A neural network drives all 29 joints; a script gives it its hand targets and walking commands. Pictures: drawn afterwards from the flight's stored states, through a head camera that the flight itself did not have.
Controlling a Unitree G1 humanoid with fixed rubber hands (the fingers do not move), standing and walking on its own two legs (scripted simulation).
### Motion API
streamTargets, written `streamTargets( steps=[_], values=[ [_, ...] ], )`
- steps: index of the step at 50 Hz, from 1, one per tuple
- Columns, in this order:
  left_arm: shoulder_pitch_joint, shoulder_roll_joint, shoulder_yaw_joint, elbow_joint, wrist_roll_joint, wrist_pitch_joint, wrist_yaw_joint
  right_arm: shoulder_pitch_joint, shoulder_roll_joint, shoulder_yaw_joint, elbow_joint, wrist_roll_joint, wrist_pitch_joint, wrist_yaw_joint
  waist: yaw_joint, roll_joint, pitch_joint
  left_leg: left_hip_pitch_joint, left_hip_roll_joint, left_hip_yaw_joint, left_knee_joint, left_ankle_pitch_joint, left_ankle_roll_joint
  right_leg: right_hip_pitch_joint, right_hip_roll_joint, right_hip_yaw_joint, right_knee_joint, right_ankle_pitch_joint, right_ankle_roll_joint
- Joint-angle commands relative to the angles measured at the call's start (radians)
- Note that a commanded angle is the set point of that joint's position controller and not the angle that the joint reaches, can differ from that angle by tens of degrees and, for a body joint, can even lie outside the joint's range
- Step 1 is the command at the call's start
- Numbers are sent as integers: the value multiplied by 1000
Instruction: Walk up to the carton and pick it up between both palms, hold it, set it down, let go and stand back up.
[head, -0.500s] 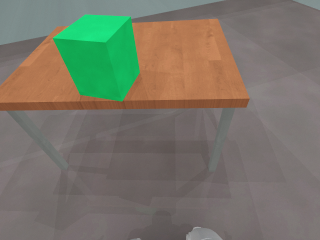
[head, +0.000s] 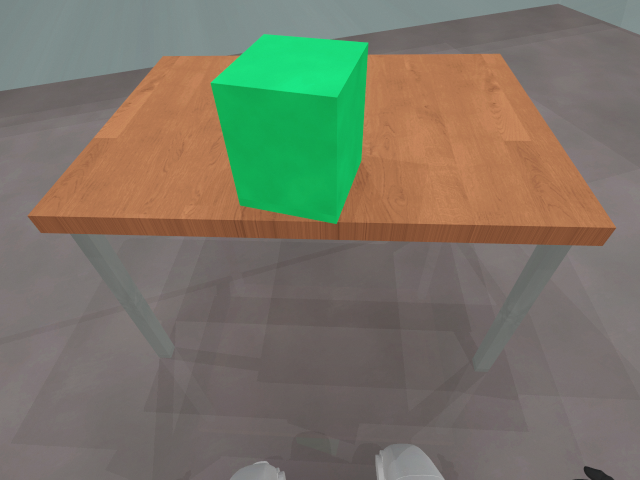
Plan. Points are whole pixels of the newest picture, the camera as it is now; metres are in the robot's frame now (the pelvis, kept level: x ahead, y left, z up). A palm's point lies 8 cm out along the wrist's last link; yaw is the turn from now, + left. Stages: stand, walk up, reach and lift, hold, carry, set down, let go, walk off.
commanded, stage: walk up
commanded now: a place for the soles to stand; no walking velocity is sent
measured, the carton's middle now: (300, 129) +0.69 +0.02 +0.09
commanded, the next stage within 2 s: none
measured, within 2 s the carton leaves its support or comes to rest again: neither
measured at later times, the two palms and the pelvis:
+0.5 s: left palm (59, 472) +0.19 +0.35 -0.08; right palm (573, 476) +0.14 -0.29 -0.07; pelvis +0.07 +0.04 +0.02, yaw -5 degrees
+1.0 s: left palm (82, 446) +0.21 +0.32 -0.06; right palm (573, 453) +0.17 -0.29 -0.05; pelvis +0.08 +0.03 +0.05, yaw -6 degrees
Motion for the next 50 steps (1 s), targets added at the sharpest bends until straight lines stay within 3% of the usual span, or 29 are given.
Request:
streamTargets(
  steps=[1, 5, 7, 8, 9, 10, 11, 12, 14, 16, 18, 20, 21, 22, 23, 24, 25, 26, 27, 28, 29, 30, 31, 32, 34, 35, 38, 40, 50],
  values=[
    [77, 232, 62, -49, -2, -14, -30, 7, -328, -59, -50, -4, -50, -32, 10, 164, 43, 25, 337, -610, -696, -488, 242, -85, -45, -2, -200, -51, -4],
    [32, 176, 56, -83, 10, -1, -48, 18, -312, -46, -31, 5, -65, -55, 7, 165, 35, 69, 348, -513, -624, -212, 246, -34, -14, -11, -373, -18, -18],
    [75, 152, 55, -70, 10, -5, -44, -26, -275, -25, -42, 16, -65, -61, 53, 127, -9, 13, 307, -389, -513, -15, 202, 139, 20, -34, -534, 131, -28],
    [99, 147, 58, -56, 11, -11, -39, -48, -231, -6, -47, 20, -63, -61, 76, 93, -37, -49, 256, -294, -418, 64, 155, 265, 48, -31, -620, 184, -41],
    [132, 161, 69, -48, 13, -15, -33, -33, -175, 15, -48, 23, -62, -63, 100, -18, -68, -155, 182, -176, -247, 101, 95, 407, 15, 73, -745, 140, -67],
    [126, 236, 87, -65, 17, -24, -24, -12, -136, 26, -55, 26, -59, -64, 98, -237, -66, -309, 34, -39, 35, 69, 11, 464, -187, 510, -935, 64, -155],
    [89, 260, 81, -82, -4, -17, -27, -16, -191, 18, -44, 21, -43, -80, 98, -146, -47, -295, 18, -82, 88, -189, 9, 396, -314, 678, -994, 2, -250],
    [55, 273, 82, -99, -9, -9, -31, -13, -240, 4, -32, 18, -43, -86, 89, -107, -32, -258, 38, -119, 109, -227, 10, 359, -340, 688, -960, 47, -307],
    [62, 214, 62, -101, -24, -5, -24, 6, -217, 5, -12, 30, -55, -91, 66, -30, -60, -216, 48, -136, 82, -187, 16, 378, -293, 530, -877, 410, -283],
    [18, 176, 39, -109, -21, -7, -19, 81, -194, 7, 16, 33, -61, -95, 25, -64, -110, -78, 44, -122, -17, -85, 22, 318, -241, 385, -803, 656, -228],
    [-53, 174, 31, -118, -15, 4, -26, 125, -180, 8, 41, 39, -64, -97, -10, -103, -154, 107, 15, -68, -140, 17, 20, 201, -184, 277, -740, 668, -203],
    [-124, 128, 12, -133, -23, 23, -33, 179, -179, 4, 77, 34, -80, -103, -58, -66, -178, 332, -15, -57, -373, 229, 21, 58, -86, 123, -577, 562, -122],
    [-104, 87, 1, -133, -29, 32, -34, 185, -218, -2, 77, 19, -89, -111, -57, 60, -200, 373, 90, -256, -488, 218, 53, -2, -27, 44, -404, 477, -62],
    [-78, 58, -7, -132, -35, 44, -32, 108, -280, -1, 41, 7, -96, -116, -18, 167, -167, 318, 288, -594, -591, 214, 136, -84, 63, -14, -321, 229, 4],
    [-77, 137, 17, -103, -24, 53, -23, 20, -327, -7, 34, 23, -88, -112, -7, 170, -152, 206, 398, -683, -613, 171, 254, -11, 40, 6, -323, -85, 9],
    [-57, 158, 20, -77, -15, 52, -27, -64, -316, -8, 29, 19, -86, -111, 19, 145, -114, 140, 395, -656, -580, 155, 284, 49, 10, 35, -348, -102, 11],
    [-45, 145, 22, -57, -12, 49, -31, -101, -284, 3, 18, 18, -87, -110, 41, 119, -115, 147, 343, -518, -523, 222, 253, 81, 10, 26, -430, -77, 3],
    [-25, 121, 24, -35, -14, 46, -36, -130, -261, 11, 7, 23, -87, -107, 60, 117, -129, 161, 277, -397, -470, 309, 197, 130, 15, 0, -524, 51, -4],
    [-17, 113, 23, -22, -19, 41, -41, -131, -245, 15, 13, 24, -87, -105, 59, 100, -151, 154, 213, -316, -412, 394, 145, 200, 7, 6, -598, 307, -9],
    [-32, 126, 26, -25, -22, 34, -43, -119, -231, 19, 23, 31, -85, -105, 50, 88, -170, 128, 153, -259, -346, 438, 97, 261, -1, 57, -619, 493, -25],
    [-75, 147, 29, -34, -21, 30, -41, -98, -215, 26, 36, 34, -81, -105, 33, 69, -178, 96, 113, -226, -304, 394, 63, 277, -30, 140, -640, 541, -59],
    [-130, 155, 26, -40, -16, 29, -42, -84, -206, 30, 53, 31, -75, -104, 9, 68, -152, 82, 89, -203, -339, 233, 49, 234, -49, 191, -658, 445, -85],
    [-158, 141, 21, -35, -24, 36, -47, -102, -202, 32, 67, 30, -74, -103, 6, 81, -136, 144, 82, -204, -402, 124, 50, 161, -52, 184, -662, 383, -94],
    [-171, 124, 16, -31, -28, 42, -51, -104, -207, 32, 77, 23, -77, -102, 1, 103, -130, 176, 106, -245, -457, 92, 63, 136, -27, 147, -652, 330, -67],
    [-135, 104, 10, -1, -30, 51, -54, -137, -235, 31, 82, 21, -79, -101, 26, 159, -136, 173, 189, -347, -508, 82, 109, 162, 26, 48, -605, 297, -28],
    [-123, 108, 10, 14, -26, 51, -53, -156, -239, 33, 83, 21, -78, -100, 39, 148, -132, 159, 203, -340, -502, 104, 121, 188, 27, 36, -626, 294, -22],
    [-142, 112, 9, 32, -18, 44, -57, -184, -195, 49, 90, 26, -73, -97, 38, 74, -157, 139, 133, -224, -453, 180, 65, 277, -1, 112, -723, 381, -45],
    [-185, 122, 8, 31, -20, 43, -59, -184, -181, 53, 106, 27, -68, -96, 22, 39, -138, 180, 84, -169, -446, 145, 34, 231, -37, 164, -773, 370, -61],
    [-248, 102, -11, 73, -15, 48, -66, -201, -164, 64, 165, 20, -56, -80, 14, -26, -110, 262, 63, -142, -540, 48, 30, 191, -44, 194, -951, 97, -33]
  ],
)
